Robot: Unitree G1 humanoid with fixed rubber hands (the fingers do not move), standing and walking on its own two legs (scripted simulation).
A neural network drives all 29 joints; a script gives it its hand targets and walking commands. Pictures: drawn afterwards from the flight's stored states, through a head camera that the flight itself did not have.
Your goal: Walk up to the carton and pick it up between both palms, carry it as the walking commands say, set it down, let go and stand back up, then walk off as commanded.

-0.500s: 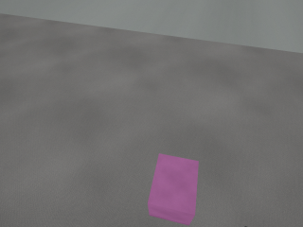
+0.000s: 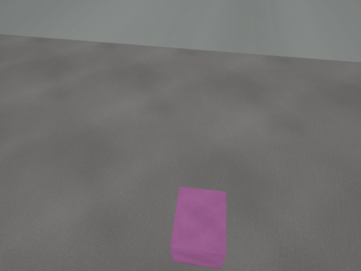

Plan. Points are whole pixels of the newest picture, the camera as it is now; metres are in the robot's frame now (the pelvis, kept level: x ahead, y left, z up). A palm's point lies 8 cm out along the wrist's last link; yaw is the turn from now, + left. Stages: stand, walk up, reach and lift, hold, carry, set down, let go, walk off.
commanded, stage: walk up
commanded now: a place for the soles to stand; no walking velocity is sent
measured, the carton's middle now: (199, 226) +0.47 -0.03 -0.65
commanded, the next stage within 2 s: reach and lift in 0.54 s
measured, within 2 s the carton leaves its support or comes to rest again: neither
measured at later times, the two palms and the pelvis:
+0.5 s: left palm out of the picture +0.06 +0.26 -0.12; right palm out of the picture +0.02 -0.25 -0.13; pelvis -0.01 +0.01 +0.00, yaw -6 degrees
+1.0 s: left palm out of the picture +0.17 +0.24 -0.14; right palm out of the picture +0.16 -0.24 -0.14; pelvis -0.03 +0.01 -0.04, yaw +1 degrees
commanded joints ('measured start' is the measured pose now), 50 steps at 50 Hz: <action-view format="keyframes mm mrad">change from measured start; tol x8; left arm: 1 32 116 29 -37 1 -10 3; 27 49 103 25 11 3 -25 17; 28 -610 103 20 -452 -29 47 8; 29 -449 89 36 -285 -28 143 7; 36 -89 106 42 -295 32 465 -47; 41 -262 65 57 -426 36 342 -65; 50 -412 88 88 -402 6 244 -44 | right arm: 1 11 -112 -24 -40 1 -16 -2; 27 45 -123 -29 33 -2 2 3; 28 -524 -101 -28 -460 69 42 -7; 29 -365 -110 -60 -321 39 124 -25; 36 5 -89 -162 -300 5 446 24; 50 -258 -33 -234 -382 -6 216 28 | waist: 1 -3 -3 8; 33 3 -55 -18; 50 -60 15 -417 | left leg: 1 -32 83 -79 -111 166 54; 27 38 111 13 -146 108 58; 28 -244 -4 36 2 -89 26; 31 -154 41 52 40 -104 -8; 37 -15 -12 -13 48 306 1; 50 -359 -24 -34 308 310 -17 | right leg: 1 -8 -88 118 -94 235 -50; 27 -76 -59 211 -73 300 -46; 28 -313 -39 25 -21 -18 2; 30 -373 -39 -53 -63 -174 16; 37 -187 13 -34 -5 321 6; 50 -365 -5 -27 296 417 54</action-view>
